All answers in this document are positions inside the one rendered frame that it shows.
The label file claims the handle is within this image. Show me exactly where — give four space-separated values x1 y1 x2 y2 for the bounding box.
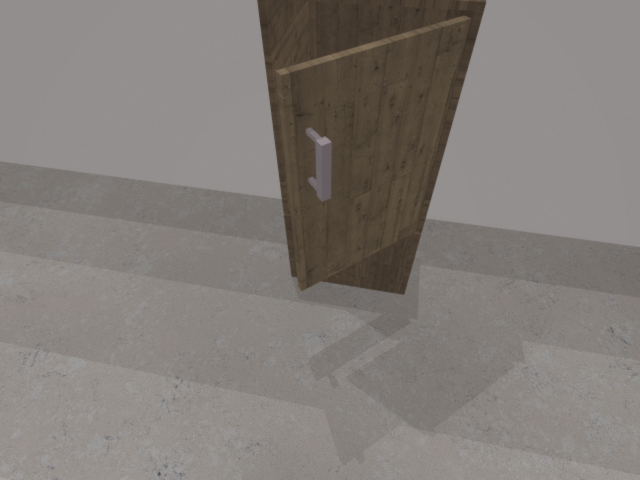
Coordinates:
306 127 332 202

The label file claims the cupboard door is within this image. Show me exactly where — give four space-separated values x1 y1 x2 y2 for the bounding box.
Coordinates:
276 15 471 291

